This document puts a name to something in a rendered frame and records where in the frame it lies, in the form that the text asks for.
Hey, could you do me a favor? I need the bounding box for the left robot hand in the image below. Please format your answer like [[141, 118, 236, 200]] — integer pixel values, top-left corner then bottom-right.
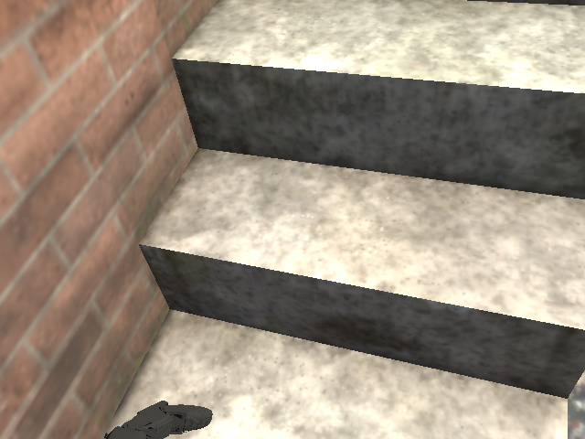
[[104, 401, 213, 439]]

